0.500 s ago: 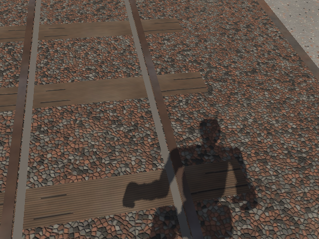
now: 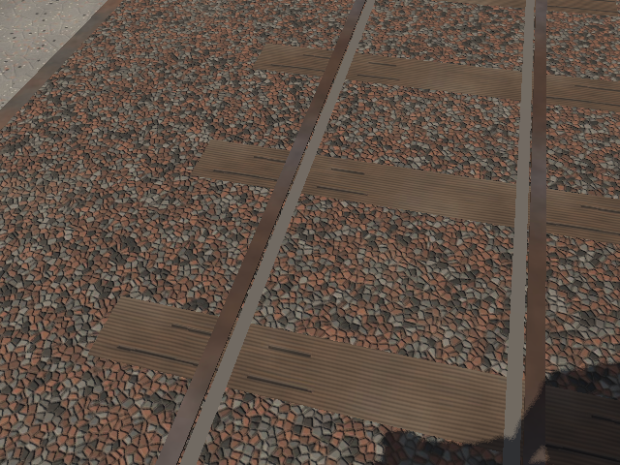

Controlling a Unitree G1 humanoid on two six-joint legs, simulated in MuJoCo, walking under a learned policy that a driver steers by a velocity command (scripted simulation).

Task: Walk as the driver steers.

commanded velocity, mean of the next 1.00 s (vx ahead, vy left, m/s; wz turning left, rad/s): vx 0.88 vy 0.00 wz -0.36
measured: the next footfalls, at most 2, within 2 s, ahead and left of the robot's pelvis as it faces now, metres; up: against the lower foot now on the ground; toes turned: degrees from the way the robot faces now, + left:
left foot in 0.32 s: +0.27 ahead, +0.23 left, +0.00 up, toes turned +11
right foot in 0.80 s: +0.68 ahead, +0.12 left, +0.00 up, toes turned -19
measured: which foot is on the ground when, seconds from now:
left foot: up 0.00-0.30, down 0.32-0.80, up 0.82-1.00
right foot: down 0.00-0.32, up 0.34-0.78, down 0.80-1.00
